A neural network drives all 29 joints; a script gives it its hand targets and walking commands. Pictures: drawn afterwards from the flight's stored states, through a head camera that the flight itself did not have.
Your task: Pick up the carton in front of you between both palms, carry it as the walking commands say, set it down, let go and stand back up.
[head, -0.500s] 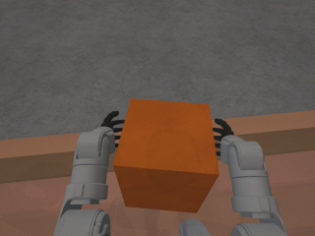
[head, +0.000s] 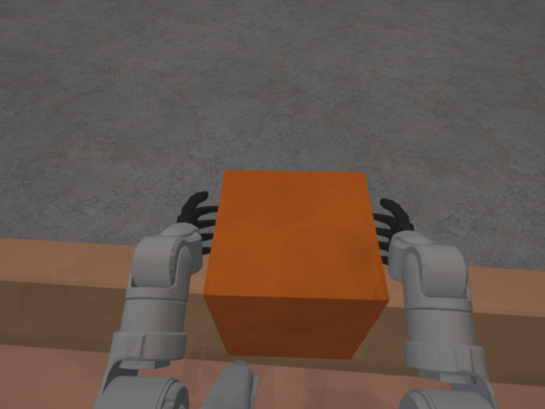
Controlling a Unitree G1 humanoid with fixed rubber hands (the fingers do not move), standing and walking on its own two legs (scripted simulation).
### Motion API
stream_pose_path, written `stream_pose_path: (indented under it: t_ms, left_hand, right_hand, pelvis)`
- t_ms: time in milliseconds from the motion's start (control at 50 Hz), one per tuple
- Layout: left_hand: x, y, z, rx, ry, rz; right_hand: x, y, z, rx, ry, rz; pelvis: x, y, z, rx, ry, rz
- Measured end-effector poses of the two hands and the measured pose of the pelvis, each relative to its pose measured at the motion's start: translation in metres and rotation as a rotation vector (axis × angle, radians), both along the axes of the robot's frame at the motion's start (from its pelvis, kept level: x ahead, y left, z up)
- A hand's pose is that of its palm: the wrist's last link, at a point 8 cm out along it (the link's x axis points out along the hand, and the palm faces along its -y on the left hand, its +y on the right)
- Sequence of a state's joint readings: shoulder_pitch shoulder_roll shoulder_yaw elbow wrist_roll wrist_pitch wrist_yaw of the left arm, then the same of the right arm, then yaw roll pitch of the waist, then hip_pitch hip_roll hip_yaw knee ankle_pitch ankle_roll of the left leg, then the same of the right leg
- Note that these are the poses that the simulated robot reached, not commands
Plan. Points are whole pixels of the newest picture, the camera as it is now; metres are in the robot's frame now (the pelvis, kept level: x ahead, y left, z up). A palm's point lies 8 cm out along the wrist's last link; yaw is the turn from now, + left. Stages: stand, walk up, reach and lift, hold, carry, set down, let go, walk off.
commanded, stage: carry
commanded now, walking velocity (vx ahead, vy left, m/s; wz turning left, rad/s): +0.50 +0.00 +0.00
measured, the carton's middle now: (291, 270) +0.34 +0.03 -0.01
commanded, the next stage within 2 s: none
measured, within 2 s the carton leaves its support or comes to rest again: neither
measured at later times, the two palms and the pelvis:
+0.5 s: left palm (252, 142) +0.72 +0.17 -0.08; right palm (373, 158) +0.70 -0.13 -0.07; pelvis +0.36 +0.05 -0.15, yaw +0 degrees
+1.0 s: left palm (261, 102) +1.09 +0.20 -0.21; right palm (346, 111) +1.10 -0.10 -0.23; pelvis +0.74 +0.03 -0.31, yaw -2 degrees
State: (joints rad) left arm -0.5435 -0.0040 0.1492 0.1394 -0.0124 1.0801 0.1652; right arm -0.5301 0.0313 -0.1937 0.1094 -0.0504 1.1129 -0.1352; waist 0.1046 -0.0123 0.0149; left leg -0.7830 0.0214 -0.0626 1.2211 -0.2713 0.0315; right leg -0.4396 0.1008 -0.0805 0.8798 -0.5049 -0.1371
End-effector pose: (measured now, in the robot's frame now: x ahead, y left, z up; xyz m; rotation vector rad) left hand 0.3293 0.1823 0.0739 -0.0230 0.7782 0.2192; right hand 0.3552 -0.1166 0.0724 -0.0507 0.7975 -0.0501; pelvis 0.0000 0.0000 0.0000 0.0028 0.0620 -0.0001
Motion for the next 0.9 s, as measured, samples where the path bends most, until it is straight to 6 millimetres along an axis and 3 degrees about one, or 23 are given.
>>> stream_pose_path:
  t_ms: [80, 160, 200, 260, 380, 460, 560, 640, 700, 820, 900]
  left_hand:
    - [0.065, 0.008, -0.002, 0.025, -0.043, -0.012]
    - [0.142, 0.015, -0.009, 0.037, -0.121, -0.037]
    - [0.185, 0.015, -0.021, 0.028, -0.160, -0.074]
    - [0.242, 0.005, -0.047, 0.017, -0.165, -0.131]
    - [0.315, -0.011, -0.111, 0.007, 0.000, -0.182]
    - [0.365, -0.015, -0.143, -0.007, 0.045, -0.180]
    - [0.441, -0.019, -0.168, -0.036, -0.020, -0.151]
    - [0.507, -0.017, -0.182, 0.000, -0.128, -0.101]
    - [0.547, -0.005, -0.202, 0.029, -0.146, -0.062]
    - [0.610, 0.012, -0.254, 0.011, 0.004, -0.011]
    - [0.666, 0.015, -0.273, 0.029, 0.029, -0.018]
  right_hand:
    - [0.061, 0.008, -0.010, 0.025, -0.044, -0.010]
    - [0.128, 0.015, -0.022, 0.033, -0.122, -0.033]
    - [0.161, 0.014, -0.030, 0.006, -0.162, -0.058]
    - [0.200, 0.004, -0.054, -0.033, -0.165, -0.101]
    - [0.259, -0.011, -0.114, -0.028, 0.002, -0.157]
    - [0.309, -0.014, -0.139, -0.043, 0.047, -0.159]
    - [0.394, -0.020, -0.156, -0.056, -0.018, -0.146]
    - [0.478, -0.018, -0.175, -0.026, -0.128, -0.096]
    - [0.534, -0.006, -0.197, -0.008, -0.150, -0.050]
    - [0.608, 0.011, -0.254, -0.015, 0.000, -0.011]
    - [0.660, 0.014, -0.279, 0.002, 0.024, -0.019]
  pelvis:
    - [0.057, 0.010, -0.017, -0.003, 0.001, -0.015]
    - [0.127, 0.024, -0.052, -0.028, -0.008, -0.024]
    - [0.166, 0.031, -0.079, -0.033, -0.029, -0.019]
    - [0.210, 0.040, -0.111, -0.009, -0.029, -0.001]
    - [0.285, 0.053, -0.131, 0.001, -0.014, -0.013]
    - [0.335, 0.051, -0.141, -0.006, -0.003, -0.006]
    - [0.410, 0.040, -0.170, 0.009, -0.006, 0.009]
    - [0.484, 0.029, -0.220, 0.027, -0.044, -0.002]
    - [0.527, 0.023, -0.248, 0.000, -0.040, -0.015]
    - [0.606, 0.015, -0.264, -0.008, -0.017, -0.005]
    - [0.659, 0.020, -0.276, -0.002, -0.006, -0.012]
